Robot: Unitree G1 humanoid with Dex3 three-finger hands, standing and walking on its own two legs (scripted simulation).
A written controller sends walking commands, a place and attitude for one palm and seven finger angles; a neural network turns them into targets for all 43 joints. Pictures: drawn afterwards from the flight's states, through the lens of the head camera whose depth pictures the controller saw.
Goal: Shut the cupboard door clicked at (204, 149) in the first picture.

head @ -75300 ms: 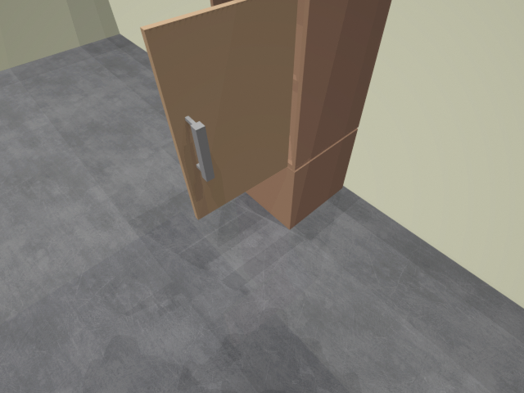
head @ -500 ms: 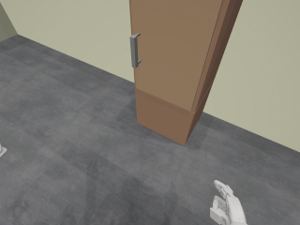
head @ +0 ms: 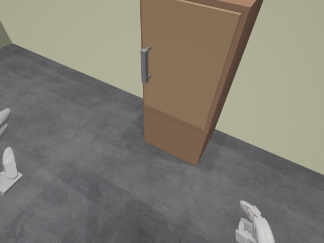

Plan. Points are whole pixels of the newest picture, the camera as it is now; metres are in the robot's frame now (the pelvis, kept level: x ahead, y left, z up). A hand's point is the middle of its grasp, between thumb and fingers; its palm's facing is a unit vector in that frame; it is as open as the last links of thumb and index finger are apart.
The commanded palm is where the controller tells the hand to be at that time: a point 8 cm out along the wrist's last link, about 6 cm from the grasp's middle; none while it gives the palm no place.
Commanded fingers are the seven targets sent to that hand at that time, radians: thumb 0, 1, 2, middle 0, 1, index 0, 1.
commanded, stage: let the arm hang, fingers relaxed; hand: left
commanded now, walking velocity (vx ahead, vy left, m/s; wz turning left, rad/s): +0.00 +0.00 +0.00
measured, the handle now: (147, 65) +0.90 +0.10 -0.05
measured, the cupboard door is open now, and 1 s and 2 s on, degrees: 0 0 0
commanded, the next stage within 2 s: look to check the result in 1.08 s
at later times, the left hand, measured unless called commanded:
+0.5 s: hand out of the picture -0.15 +0.18 -0.17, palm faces +0.07 -0.98 -0.17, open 7.2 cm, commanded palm none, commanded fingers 0.00 0.90 0.90 -0.20 -0.30 -0.20 -0.30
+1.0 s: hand out of the picture -0.06 +0.17 -0.17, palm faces +0.04 -0.99 -0.15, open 7.3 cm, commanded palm none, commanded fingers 0.00 0.90 0.90 -0.20 -0.30 -0.20 -0.30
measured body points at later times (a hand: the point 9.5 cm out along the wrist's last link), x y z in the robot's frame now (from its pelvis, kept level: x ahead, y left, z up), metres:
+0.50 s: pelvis -0.06 +0.01 +0.00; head -0.04 +0.02 +0.45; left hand -0.15 +0.23 -0.15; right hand -0.07 -0.23 -0.15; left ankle +0.03 +0.10 -0.73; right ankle -0.07 -0.12 -0.73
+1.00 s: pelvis -0.06 +0.01 +0.00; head -0.07 +0.02 +0.45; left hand -0.07 +0.22 -0.16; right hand -0.09 -0.21 -0.16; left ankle +0.03 +0.10 -0.73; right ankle -0.07 -0.12 -0.73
